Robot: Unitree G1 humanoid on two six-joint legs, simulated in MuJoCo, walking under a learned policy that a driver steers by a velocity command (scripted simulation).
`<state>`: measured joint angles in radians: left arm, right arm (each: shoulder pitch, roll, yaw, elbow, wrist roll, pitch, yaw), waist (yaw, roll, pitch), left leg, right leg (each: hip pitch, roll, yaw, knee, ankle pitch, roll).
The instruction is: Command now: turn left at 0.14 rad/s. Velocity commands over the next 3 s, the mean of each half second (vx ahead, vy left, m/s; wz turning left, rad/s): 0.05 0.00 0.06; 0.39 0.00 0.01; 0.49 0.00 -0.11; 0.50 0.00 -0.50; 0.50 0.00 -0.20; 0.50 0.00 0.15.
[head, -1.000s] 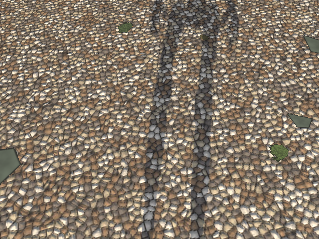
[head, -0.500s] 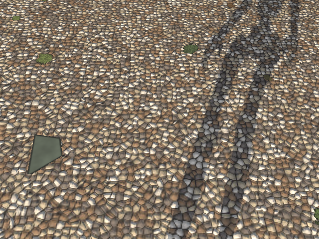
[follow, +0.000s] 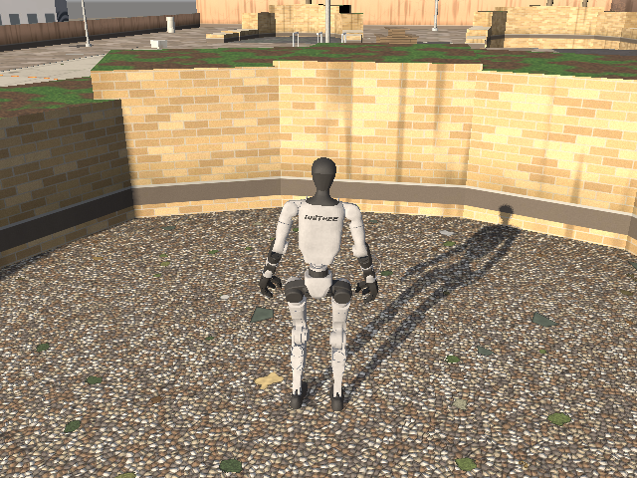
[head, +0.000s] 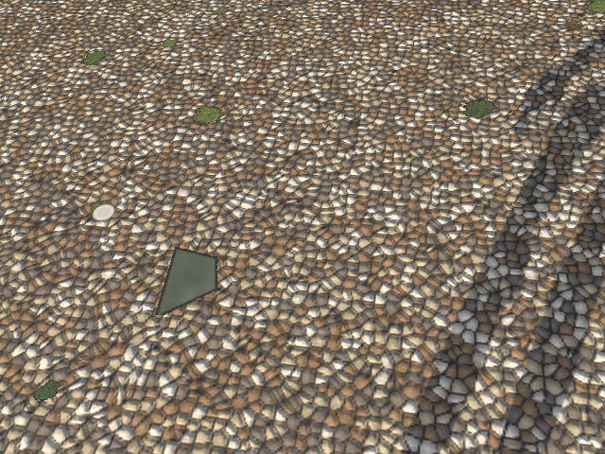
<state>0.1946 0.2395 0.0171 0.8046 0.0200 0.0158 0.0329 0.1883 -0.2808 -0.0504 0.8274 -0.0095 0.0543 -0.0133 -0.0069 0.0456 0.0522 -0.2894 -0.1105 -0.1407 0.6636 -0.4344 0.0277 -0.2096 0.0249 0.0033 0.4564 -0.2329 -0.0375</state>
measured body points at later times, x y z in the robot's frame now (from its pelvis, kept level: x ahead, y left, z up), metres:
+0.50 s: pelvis +0.00 +0.01 +0.00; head -0.01 +0.01 +0.45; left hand +0.05 +0.27 -0.14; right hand +0.02 -0.26 -0.14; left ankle -0.04 +0.12 -0.74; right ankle -0.01 -0.09 -0.73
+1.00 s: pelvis +0.18 -0.03 +0.00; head +0.21 -0.04 +0.45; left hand +0.08 +0.20 -0.14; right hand +0.36 -0.25 -0.13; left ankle +0.33 +0.09 -0.70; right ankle +0.04 -0.11 -0.74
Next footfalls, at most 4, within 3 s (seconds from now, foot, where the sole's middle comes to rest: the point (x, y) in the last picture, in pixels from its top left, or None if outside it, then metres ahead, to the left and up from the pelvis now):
0.20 left None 0.00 0.12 -0.78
1.10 left None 0.42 0.06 -0.78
1.68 right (373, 358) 0.70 -0.10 -0.78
2.20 left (345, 243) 1.05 -0.05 -0.78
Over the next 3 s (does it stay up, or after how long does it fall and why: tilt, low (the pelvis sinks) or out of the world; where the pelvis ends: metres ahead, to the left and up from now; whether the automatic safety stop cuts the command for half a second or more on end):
stays up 1.22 -0.27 0.01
